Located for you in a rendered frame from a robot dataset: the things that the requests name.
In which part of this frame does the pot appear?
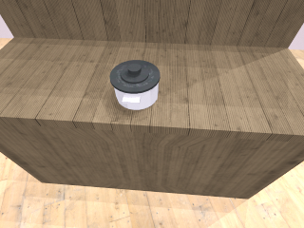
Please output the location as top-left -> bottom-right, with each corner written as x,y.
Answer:
114,83 -> 159,110

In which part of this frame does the lid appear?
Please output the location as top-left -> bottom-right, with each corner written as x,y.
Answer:
109,60 -> 161,94

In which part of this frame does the knob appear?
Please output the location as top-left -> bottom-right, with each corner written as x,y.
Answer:
127,64 -> 142,75

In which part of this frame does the table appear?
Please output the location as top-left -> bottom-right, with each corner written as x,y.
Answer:
0,0 -> 304,200

